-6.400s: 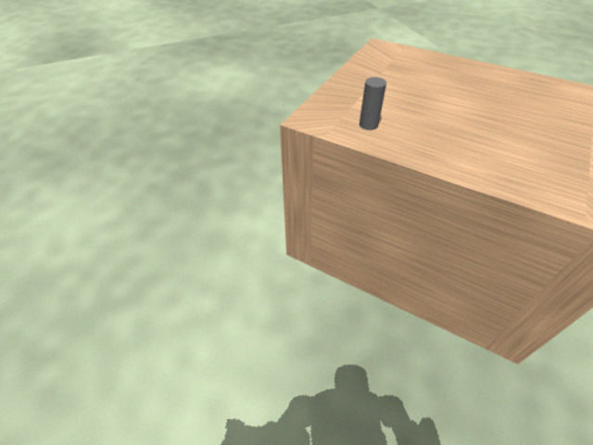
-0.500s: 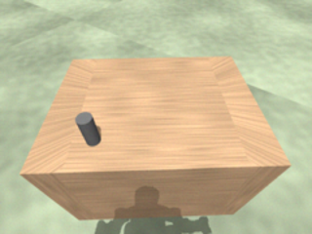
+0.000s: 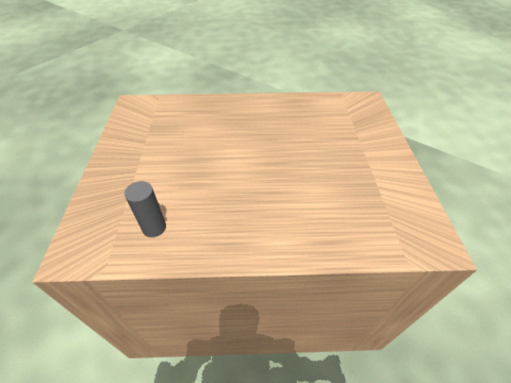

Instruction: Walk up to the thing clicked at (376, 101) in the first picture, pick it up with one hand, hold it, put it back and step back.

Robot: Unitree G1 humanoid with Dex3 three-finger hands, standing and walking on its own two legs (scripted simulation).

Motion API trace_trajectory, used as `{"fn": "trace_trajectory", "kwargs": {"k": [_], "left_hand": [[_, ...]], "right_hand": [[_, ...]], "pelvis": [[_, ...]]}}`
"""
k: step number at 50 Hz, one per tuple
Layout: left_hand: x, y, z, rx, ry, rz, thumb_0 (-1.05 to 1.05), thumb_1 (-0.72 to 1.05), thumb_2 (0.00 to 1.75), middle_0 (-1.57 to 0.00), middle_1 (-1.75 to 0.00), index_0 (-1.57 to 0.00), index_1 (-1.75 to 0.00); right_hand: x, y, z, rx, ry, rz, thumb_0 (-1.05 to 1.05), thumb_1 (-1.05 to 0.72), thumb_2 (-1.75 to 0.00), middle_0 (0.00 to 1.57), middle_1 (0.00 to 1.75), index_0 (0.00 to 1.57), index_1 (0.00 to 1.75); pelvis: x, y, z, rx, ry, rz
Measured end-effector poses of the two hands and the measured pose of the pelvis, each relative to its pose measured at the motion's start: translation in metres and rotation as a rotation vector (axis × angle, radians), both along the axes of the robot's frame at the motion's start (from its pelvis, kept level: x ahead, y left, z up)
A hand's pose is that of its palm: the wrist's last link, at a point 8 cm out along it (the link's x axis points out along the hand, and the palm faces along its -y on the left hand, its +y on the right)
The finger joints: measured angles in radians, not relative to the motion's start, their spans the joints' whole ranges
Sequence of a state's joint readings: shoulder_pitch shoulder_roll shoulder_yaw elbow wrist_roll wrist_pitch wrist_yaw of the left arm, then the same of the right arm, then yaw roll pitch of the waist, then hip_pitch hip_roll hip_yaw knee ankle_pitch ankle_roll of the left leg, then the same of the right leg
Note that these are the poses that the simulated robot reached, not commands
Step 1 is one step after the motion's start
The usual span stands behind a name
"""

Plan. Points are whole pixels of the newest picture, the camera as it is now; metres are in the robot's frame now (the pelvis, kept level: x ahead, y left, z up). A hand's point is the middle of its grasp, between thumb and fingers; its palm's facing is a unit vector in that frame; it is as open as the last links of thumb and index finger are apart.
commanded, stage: rise first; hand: left
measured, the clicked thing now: (146, 210) +0.47 +0.26 -0.06
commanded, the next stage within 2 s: go down in 1.44 s
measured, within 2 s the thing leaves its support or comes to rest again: neither
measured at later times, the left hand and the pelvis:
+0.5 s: hand (109, 373) +0.16 +0.25 -0.09, palm faces +0.25 -0.90 -0.36, open 16.1 cm; pelvis -0.01 -0.01 +0.00, yaw +0 degrees
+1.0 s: hand (92, 352) +0.18 +0.26 -0.02, palm faces +0.33 -0.86 -0.40, open 17.5 cm; pelvis +0.00 -0.02 +0.00, yaw +0 degrees
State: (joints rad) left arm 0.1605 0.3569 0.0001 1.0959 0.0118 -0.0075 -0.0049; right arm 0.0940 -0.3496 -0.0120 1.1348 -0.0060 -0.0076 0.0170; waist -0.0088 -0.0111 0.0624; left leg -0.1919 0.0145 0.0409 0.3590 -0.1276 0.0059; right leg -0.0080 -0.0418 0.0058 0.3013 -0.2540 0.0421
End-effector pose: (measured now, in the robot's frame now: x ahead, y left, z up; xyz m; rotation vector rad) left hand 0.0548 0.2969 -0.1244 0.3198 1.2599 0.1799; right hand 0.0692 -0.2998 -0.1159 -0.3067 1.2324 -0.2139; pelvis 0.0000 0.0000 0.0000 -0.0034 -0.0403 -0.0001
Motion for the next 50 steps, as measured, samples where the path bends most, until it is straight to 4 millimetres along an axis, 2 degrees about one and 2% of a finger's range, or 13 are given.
{"fn": "trace_trajectory", "kwargs": {"k": [2, 9, 13, 16, 23, 30, 36, 45, 50], "left_hand": [[0.009, -0.003, 0.001, -0.008, -0.055, 0.018, 0.00, 0.88, 0.87, -0.19, -0.27, -0.18, -0.28], [0.077, -0.012, 0.018, -0.007, -0.357, 0.065, 0.01, 0.61, 0.61, -0.12, -0.15, -0.11, -0.16], [0.096, -0.009, 0.034, 0.015, -0.453, 0.078, 0.00, 0.39, 0.43, -0.10, -0.11, -0.10, -0.11], [0.096, -0.005, 0.045, 0.036, -0.497, 0.090, 0.00, 0.23, 0.32, -0.09, -0.09, -0.09, -0.09], [0.082, -0.002, 0.062, 0.082, -0.535, 0.101, 0.00, -0.14, 0.15, -0.06, -0.06, -0.07, -0.06], [0.086, -0.004, 0.085, 0.124, -0.626, 0.091, -0.01, -0.41, 0.07, -0.06, -0.06, -0.06, -0.06], [0.090, -0.001, 0.103, 0.154, -0.695, 0.088, -0.01, -0.50, 0.04, -0.06, -0.06, -0.06, -0.06], [0.090, -0.003, 0.119, 0.171, -0.753, 0.079, -0.01, -0.53, 0.02, -0.06, -0.06, -0.06, -0.05], [0.090, -0.001, 0.130, 0.192, -0.789, 0.072, -0.01, -0.54, 0.02, -0.06, -0.06, -0.06, -0.05]], "right_hand": [[0.009, 0.003, 0.001, 0.005, -0.067, -0.020, 0.00, -0.88, -0.87, 0.18, 0.27, 0.19, 0.27], [0.060, 0.017, 0.009, 0.018, -0.301, -0.037, 0.01, -0.61, -0.60, 0.10, 0.14, 0.11, 0.14], [0.070, 0.020, 0.018, 0.024, -0.366, -0.039, 0.00, -0.38, -0.42, 0.08, 0.09, 0.08, 0.09], [0.068, 0.020, 0.021, 0.029, -0.375, -0.038, 0.00, -0.21, -0.31, 0.07, 0.07, 0.07, 0.07], [0.061, 0.027, 0.019, 0.057, -0.377, -0.021, 0.00, 0.16, -0.15, 0.06, 0.05, 0.06, 0.05], [0.071, 0.037, 0.024, 0.081, -0.436, 0.022, -0.01, 0.39, -0.07, 0.06, 0.05, 0.06, 0.05], [0.077, 0.031, 0.027, 0.076, -0.460, 0.029, -0.01, 0.46, -0.04, 0.06, 0.05, 0.06, 0.05], [0.074, 0.026, 0.021, 0.082, -0.421, 0.033, -0.01, 0.50, -0.03, 0.06, 0.05, 0.06, 0.05], [0.078, 0.020, 0.025, 0.068, -0.438, 0.029, -0.01, 0.50, -0.03, 0.06, 0.05, 0.06, 0.05]], "pelvis": [[-0.003, 0.001, -0.002, -0.002, 0.015, -0.002], [-0.019, 0.000, -0.007, -0.008, 0.062, -0.002], [-0.016, -0.003, -0.007, -0.006, 0.081, -0.005], [-0.012, -0.004, -0.005, -0.002, 0.079, -0.009], [-0.007, -0.009, -0.004, 0.003, 0.060, -0.008], [-0.005, -0.015, -0.004, 0.006, 0.042, -0.001], [-0.001, -0.019, -0.003, 0.010, 0.028, 0.000], [0.000, -0.024, -0.002, 0.013, 0.012, 0.004], [-0.001, -0.025, -0.002, 0.013, 0.004, 0.006]]}}
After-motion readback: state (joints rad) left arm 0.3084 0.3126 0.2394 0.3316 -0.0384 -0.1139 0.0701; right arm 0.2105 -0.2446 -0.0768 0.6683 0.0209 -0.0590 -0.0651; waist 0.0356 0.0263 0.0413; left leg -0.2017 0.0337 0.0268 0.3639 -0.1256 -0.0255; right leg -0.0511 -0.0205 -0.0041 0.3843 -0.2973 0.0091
